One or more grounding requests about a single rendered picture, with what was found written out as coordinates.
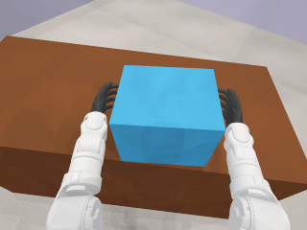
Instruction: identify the robot right hand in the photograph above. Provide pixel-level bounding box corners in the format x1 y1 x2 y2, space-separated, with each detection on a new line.
218 88 244 127

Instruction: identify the carton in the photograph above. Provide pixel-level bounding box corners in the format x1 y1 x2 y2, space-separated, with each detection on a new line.
109 65 225 167

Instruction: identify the robot right upper arm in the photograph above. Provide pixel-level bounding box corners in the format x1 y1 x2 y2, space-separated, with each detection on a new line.
227 195 290 230

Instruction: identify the left robot forearm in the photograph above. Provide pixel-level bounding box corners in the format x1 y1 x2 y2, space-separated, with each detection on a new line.
46 111 107 230

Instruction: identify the robot left hand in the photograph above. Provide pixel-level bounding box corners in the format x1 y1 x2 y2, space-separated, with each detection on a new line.
90 81 119 114

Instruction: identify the pedestal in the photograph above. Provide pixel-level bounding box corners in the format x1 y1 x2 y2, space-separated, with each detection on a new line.
0 35 307 219

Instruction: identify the right robot forearm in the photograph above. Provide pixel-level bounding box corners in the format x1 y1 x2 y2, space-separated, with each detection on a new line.
224 123 291 230

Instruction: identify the robot left upper arm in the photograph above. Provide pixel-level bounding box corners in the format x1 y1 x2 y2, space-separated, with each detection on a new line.
46 195 104 230

